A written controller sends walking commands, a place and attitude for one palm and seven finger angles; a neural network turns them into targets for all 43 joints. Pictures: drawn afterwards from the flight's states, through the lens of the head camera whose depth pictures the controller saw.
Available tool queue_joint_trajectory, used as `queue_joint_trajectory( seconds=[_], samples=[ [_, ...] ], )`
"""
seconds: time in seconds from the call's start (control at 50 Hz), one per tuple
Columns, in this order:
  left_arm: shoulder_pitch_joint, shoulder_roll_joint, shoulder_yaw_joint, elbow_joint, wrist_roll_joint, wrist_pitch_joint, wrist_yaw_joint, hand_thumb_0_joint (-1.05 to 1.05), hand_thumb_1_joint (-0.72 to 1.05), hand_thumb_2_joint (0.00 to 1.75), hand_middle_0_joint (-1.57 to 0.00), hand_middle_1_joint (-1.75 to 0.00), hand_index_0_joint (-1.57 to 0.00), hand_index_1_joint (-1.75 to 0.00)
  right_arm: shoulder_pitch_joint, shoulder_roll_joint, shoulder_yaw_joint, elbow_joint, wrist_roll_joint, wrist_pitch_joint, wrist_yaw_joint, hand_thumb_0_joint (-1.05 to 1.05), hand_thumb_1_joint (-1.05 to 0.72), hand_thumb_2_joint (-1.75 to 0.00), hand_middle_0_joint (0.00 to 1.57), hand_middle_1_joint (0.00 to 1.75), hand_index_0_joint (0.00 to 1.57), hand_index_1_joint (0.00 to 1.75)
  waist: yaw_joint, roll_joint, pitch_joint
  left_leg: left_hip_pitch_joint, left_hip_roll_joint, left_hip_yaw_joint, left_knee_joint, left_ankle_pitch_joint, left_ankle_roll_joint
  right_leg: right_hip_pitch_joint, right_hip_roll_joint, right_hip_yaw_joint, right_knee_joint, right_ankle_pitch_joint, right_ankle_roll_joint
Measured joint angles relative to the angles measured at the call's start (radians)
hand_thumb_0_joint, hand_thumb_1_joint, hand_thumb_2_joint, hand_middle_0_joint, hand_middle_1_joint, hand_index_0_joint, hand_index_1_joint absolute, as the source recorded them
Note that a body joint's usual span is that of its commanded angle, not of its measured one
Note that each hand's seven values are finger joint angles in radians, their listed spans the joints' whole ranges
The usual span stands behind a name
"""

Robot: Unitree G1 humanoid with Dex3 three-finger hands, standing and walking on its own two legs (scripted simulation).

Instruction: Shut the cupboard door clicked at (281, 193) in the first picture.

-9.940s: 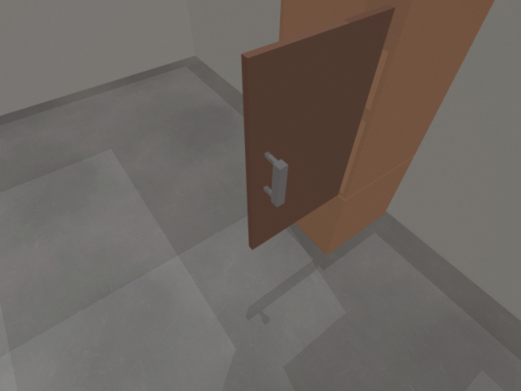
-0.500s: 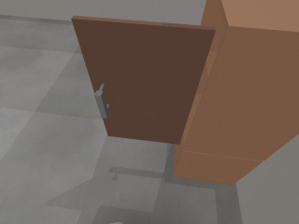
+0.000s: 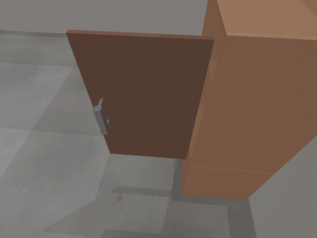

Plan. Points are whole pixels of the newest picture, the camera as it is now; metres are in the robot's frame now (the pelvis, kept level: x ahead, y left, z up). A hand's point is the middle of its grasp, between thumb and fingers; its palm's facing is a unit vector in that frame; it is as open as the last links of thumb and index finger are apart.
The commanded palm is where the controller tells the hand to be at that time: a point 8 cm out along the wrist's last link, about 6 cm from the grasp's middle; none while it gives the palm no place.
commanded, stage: come to a stop and stand still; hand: left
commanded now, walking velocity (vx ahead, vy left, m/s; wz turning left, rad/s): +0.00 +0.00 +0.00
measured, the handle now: (103, 116) +0.50 +0.22 -0.04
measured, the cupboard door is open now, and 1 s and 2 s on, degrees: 91 91 91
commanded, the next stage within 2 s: look again from close up in 0.18 s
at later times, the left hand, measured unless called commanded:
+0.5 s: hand out of the picture +0.00 +0.17 -0.17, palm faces +0.00 -0.98 -0.20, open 7.3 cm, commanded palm none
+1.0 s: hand out of the picture +0.11 +0.17 -0.11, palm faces +0.19 -0.96 -0.19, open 7.3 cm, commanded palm +0.11 +0.21 -0.07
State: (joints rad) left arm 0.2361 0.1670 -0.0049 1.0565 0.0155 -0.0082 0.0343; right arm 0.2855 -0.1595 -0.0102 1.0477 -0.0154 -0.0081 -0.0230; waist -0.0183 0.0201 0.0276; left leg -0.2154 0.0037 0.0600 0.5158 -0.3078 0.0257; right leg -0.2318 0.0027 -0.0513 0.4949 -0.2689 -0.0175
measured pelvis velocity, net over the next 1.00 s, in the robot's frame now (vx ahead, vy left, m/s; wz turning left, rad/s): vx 0.01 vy -0.02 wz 0.00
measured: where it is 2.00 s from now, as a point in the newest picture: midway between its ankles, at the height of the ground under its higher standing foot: outside the picture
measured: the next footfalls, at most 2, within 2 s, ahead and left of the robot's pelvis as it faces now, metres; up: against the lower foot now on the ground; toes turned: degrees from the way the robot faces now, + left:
none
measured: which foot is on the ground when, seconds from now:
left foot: down 0.00-1.00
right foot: down 0.00-1.00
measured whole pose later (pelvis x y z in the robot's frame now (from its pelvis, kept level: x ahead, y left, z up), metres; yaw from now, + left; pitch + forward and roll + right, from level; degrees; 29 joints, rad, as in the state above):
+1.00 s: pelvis +0.01 -0.02 +0.00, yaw +0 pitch +0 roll +1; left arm 0.46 0.17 0.03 0.45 -0.11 -0.03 0.05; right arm 0.33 -0.19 0.01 0.97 0.02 -0.19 -0.09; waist 0.00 0.01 0.03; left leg -0.19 0.01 0.06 0.52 -0.33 0.00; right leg -0.24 0.00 -0.05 0.56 -0.32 -0.03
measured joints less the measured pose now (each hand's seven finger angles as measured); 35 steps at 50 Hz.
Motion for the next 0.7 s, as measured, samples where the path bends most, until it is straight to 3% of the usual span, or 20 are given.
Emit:
queue_joint_trajectory(
  seconds=[0.22,0.7],
  samples=[
    [0.049,-0.001,-0.010,0.030,-0.003,0.005,-0.010,0.00,0.91,0.90,-0.20,-0.30,-0.20,-0.30,0.020,-0.020,0.026,0.007,0.001,-0.007,0.004,0.01,-0.93,-0.90,0.20,0.30,0.20,0.30,0.012,0.035,-0.006,0.062,-0.031,0.018,-0.061,0.024,0.015,0.028,-0.029,0.019,0.008,-0.009,0.014],
    [0.035,-0.017,-0.013,0.069,-0.003,-0.007,-0.010,0.00,0.92,0.90,-0.20,-0.30,-0.20,-0.30,-0.022,-0.002,0.030,0.084,0.005,-0.018,-0.004,0.00,-0.91,-0.90,0.20,0.30,0.20,0.30,0.023,-0.012,0.011,0.099,-0.010,0.010,-0.116,0.038,-0.012,0.062,-0.005,0.011,-0.041,-0.001,-0.009]
  ],
)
